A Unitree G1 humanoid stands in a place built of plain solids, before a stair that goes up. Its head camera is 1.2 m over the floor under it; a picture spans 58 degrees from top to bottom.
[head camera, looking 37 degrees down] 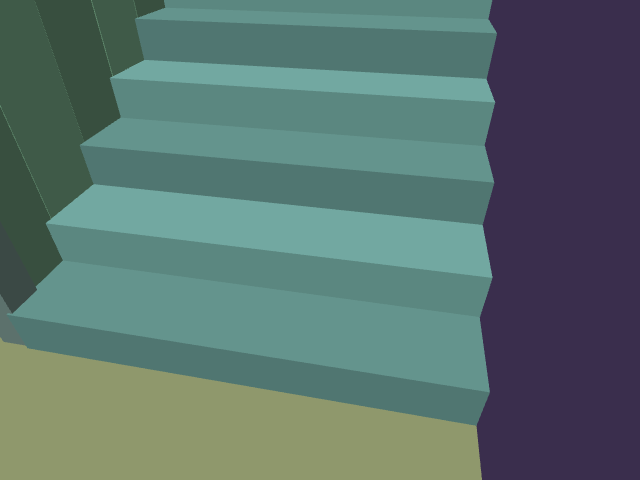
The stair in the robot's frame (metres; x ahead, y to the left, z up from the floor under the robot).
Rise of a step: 0.17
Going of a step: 0.28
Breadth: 1.50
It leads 11 degrees to the right of straight ahead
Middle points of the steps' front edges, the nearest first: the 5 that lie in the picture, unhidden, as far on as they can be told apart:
0.83 0.28 0.17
1.10 0.22 0.34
1.38 0.17 0.50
1.65 0.12 0.67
1.93 0.06 0.84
